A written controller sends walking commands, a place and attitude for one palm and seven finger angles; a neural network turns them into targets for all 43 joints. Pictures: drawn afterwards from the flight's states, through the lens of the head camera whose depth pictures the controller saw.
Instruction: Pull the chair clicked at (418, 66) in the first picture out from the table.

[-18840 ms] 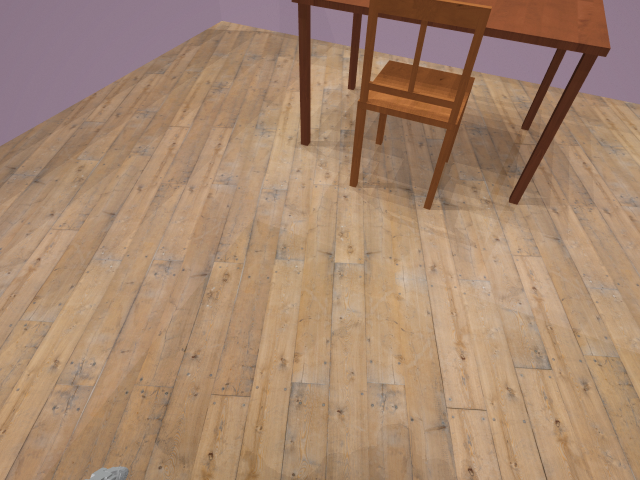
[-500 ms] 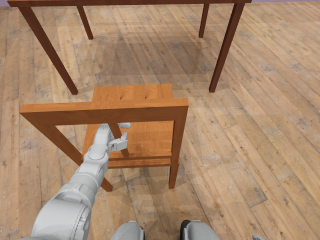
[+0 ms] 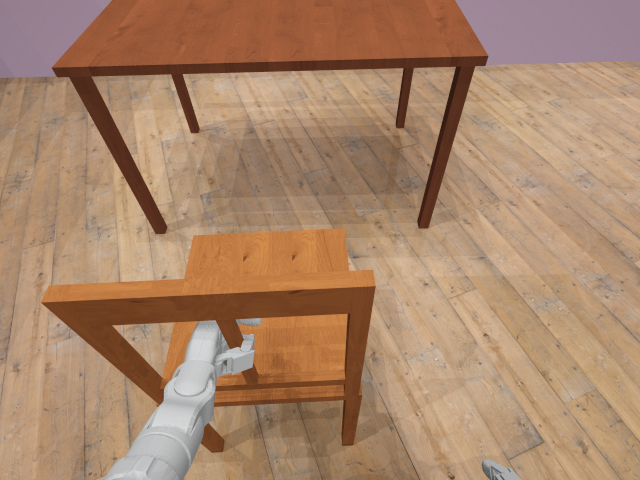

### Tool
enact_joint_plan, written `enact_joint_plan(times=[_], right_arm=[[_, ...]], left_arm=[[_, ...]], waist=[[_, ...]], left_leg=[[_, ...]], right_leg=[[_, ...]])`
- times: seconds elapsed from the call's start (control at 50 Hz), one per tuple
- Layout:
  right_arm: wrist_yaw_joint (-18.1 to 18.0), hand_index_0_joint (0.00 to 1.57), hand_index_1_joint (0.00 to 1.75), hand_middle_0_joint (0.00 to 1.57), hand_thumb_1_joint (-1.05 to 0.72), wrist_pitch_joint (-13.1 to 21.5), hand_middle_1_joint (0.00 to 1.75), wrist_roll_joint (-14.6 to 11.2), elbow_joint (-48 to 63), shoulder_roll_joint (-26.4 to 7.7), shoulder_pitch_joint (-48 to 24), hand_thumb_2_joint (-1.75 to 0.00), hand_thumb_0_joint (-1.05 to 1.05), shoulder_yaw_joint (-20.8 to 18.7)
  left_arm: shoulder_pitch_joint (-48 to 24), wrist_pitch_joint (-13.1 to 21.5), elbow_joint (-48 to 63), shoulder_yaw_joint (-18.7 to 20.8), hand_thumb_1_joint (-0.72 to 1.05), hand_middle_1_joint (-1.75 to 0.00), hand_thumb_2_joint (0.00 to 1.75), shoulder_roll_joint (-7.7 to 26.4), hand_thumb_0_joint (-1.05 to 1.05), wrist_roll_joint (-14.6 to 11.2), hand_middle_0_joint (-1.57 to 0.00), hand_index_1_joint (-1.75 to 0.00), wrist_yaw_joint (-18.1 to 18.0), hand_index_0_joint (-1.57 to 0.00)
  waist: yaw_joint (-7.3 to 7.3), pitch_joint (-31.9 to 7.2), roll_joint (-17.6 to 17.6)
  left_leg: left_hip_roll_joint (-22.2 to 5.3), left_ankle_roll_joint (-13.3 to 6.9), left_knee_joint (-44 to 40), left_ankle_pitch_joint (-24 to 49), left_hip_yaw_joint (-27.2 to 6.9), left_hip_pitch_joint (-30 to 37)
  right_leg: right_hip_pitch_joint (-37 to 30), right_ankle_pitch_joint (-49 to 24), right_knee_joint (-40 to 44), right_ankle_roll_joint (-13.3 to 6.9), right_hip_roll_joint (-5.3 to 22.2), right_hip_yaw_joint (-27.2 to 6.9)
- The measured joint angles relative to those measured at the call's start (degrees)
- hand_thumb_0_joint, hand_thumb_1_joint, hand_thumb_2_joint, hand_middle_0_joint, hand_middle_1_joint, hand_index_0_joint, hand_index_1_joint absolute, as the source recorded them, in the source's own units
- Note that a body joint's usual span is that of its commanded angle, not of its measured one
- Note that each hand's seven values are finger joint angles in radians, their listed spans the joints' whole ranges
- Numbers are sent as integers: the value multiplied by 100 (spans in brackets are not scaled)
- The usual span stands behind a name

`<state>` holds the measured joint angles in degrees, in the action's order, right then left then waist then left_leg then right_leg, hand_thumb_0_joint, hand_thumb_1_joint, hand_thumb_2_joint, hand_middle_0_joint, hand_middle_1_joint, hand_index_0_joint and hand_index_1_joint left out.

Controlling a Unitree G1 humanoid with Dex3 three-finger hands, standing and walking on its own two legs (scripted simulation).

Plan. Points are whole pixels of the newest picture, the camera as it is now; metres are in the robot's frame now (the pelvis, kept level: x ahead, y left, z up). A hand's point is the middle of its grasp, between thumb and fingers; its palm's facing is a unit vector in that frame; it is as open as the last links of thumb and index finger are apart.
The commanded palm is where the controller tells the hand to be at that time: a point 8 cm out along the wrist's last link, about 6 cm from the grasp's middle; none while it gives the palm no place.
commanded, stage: stop walking, hand still on the chair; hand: left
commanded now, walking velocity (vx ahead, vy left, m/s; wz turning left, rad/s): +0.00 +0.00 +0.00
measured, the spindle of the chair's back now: (240, 350) +0.32 +0.15 -0.11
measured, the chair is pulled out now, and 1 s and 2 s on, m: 0.61 0.61 0.61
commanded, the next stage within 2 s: open the thumb and straighten the fingers in 0.48 s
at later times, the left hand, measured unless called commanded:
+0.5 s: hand (247, 352) +0.30 +0.12 -0.06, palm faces +0.00 -0.99 -0.17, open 5.2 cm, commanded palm +0.28 +0.18 -0.04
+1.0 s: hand (241, 347) +0.30 +0.13 -0.06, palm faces +0.01 -0.99 -0.16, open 12.7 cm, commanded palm +0.29 +0.18 -0.04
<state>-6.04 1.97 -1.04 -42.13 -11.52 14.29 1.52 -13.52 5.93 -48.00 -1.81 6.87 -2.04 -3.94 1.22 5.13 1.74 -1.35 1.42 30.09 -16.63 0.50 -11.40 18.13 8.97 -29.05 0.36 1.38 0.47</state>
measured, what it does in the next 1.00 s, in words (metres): stands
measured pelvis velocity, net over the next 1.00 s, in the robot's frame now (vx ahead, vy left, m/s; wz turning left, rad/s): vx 0.03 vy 0.01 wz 0.03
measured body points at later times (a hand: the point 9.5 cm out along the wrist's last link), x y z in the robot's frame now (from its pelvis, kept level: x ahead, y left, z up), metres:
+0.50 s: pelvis +0.03 +0.00 +0.01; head +0.05 -0.01 +0.45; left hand +0.29 +0.18 -0.04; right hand +0.18 -0.25 -0.10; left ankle +0.00 +0.14 -0.73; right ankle +0.07 -0.12 -0.73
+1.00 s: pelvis +0.03 +0.01 -0.02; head +0.07 -0.01 +0.43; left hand +0.30 +0.19 -0.05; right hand +0.18 -0.25 -0.13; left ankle +0.00 +0.14 -0.73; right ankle +0.08 -0.12 -0.73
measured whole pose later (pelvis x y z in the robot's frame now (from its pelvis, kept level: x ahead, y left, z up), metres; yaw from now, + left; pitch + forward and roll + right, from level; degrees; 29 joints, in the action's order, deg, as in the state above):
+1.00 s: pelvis +0.03 +0.01 -0.02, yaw +2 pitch +8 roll +1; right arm -3.7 4.6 -2.3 -35.3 -15.2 13.3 -0.4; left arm 0.4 -7.1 -20.5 -3.2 7.9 -3.8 -4.0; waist 2.4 -4.3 2.3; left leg 0.1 0.9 42.5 -23.9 -0.6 -26.8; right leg 33.7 17.3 -42.9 0.9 3.2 1.2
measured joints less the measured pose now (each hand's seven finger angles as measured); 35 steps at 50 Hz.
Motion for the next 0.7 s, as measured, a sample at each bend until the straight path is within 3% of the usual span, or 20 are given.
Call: enact_joint_plan(times=[0.28, 0.6, 0.7], right_arm=[[-28, 20, 30, 20, -90, -96, 30, 2, 291, -211, -443, -90, 1, -165], [-17, 20, 30, 20, -90, -346, 30, -8, 372, -79, -296, -90, 1, -64], [226, 20, 30, 20, -90, -185, 30, -211, 390, -116, -138, -90, 1, -77]], left_arm=[[825, -92, 844, -152, 70, -123, 84, 1, 5, 20, -27, -145, -63, -50], [1008, -258, 1140, -151, 71, -124, 84, 57, 6, -2, -26, -145, -130, -50], [1223, -357, 1566, -40, 64, -130, 80, 141, 5, -192, -31, -145, -11, -50]], waist=[[-18, -79, -2], [48, -114, -84], [209, -532, -144]], left_leg=[[-25, 43, -388, -29, -5, 397], [-59, 56, -484, 0, -32, 443], [16, 34, 2, -163, -108, -287]], right_leg=[[-284, 167, 130, -27, -20, 24], [-357, 128, 262, -45, -50, 61], [341, 321, -222, -29, 41, 117]])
